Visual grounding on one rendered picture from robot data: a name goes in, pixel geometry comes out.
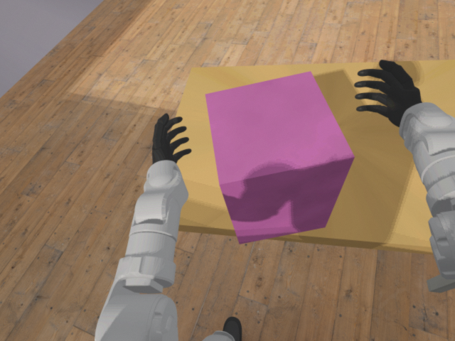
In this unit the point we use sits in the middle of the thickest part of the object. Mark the robot left foot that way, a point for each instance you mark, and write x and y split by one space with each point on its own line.
233 327

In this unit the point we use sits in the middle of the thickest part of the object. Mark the left robot forearm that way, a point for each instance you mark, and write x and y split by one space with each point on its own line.
148 265

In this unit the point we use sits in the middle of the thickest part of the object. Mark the robot right upper arm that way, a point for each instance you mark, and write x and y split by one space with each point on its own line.
442 240

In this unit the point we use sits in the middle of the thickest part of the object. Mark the robot left upper arm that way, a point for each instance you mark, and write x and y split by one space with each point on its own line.
138 317

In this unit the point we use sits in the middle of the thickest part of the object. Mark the robot left hand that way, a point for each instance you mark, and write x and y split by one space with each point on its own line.
162 149

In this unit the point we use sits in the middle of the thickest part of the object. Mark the robot right hand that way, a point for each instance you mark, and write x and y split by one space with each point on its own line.
398 87

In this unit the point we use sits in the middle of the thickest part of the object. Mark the right robot forearm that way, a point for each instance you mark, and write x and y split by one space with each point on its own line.
429 134

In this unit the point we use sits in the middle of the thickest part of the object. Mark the table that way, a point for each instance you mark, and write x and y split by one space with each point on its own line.
382 204

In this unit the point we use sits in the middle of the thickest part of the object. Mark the carton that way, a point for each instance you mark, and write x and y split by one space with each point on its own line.
280 154

